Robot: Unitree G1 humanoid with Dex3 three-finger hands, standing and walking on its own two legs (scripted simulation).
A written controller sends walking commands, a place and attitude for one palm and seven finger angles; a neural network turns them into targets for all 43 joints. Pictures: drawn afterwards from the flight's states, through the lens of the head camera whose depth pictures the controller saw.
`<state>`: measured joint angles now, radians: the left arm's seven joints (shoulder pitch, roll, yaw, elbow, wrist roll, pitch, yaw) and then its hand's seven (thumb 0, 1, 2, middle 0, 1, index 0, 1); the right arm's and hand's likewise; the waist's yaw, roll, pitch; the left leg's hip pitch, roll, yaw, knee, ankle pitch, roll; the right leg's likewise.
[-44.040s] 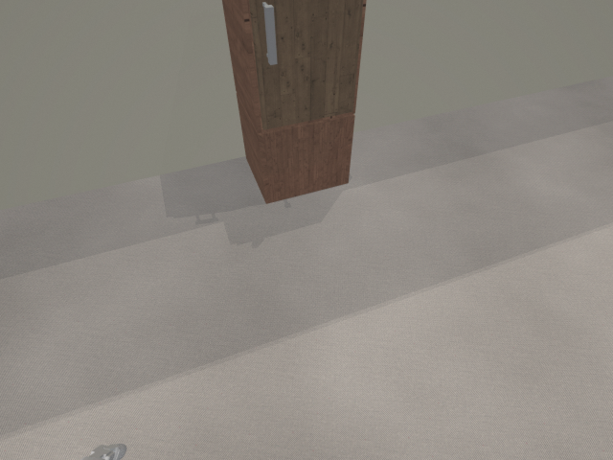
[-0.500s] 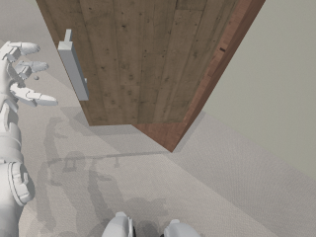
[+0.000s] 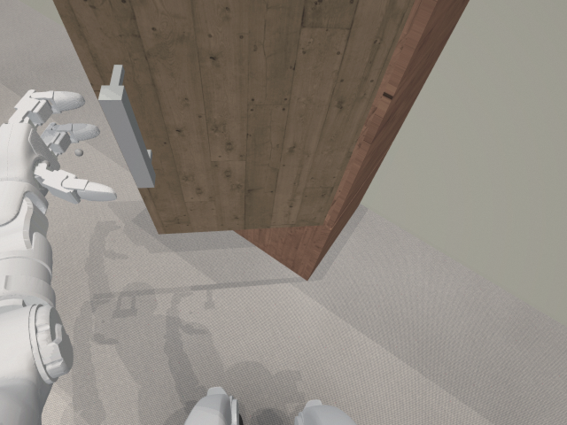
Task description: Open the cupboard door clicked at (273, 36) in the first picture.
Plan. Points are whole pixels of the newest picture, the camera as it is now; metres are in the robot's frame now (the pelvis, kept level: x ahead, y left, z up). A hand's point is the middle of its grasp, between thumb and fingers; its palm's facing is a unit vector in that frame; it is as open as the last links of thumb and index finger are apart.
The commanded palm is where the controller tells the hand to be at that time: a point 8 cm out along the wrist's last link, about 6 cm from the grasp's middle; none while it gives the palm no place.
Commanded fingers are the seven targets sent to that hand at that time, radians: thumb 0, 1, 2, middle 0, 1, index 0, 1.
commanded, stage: slide the fingers in behind the handle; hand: left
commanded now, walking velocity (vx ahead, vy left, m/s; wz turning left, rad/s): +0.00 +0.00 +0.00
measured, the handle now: (133, 131) +0.51 +0.20 +0.08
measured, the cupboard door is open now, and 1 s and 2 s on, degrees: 41 40 39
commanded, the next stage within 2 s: close the thumb around the handle in 1.20 s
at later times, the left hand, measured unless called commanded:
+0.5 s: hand (103, 153) +0.46 +0.23 +0.09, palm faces +0.10 -0.99 +0.00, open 14.1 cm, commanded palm +0.44 +0.26 +0.08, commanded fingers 0.00 -0.50 0.30 -0.30 -1.20 -0.30 -1.20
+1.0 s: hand (132, 149) +0.47 +0.19 +0.09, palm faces +0.09 -1.00 -0.01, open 13.9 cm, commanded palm +0.45 +0.24 +0.08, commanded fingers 0.00 -0.50 0.30 -0.30 -1.20 -0.30 -1.20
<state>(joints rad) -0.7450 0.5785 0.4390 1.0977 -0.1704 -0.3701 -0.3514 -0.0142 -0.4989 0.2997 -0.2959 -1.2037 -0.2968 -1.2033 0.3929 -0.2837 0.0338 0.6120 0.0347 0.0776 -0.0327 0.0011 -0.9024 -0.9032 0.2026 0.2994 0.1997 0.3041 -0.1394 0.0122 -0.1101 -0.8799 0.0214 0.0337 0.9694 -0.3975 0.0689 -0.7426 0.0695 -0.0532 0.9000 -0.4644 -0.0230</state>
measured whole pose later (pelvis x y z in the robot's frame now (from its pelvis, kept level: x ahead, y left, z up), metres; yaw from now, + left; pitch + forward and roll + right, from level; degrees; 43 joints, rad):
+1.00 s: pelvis +0.00 -0.01 +0.00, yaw +1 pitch +17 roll -3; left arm -0.79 0.45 0.34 1.12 -0.13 -0.40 -0.19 -0.01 -0.50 0.30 -0.30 -1.21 -0.30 -1.22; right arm 0.38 -0.27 0.03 0.63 0.03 0.07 0.00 0.00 -0.90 -0.90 0.20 0.30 0.20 0.30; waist -0.13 0.02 -0.11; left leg -0.87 0.02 0.03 0.98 -0.40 0.05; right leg -0.74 0.07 -0.06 0.93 -0.48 -0.04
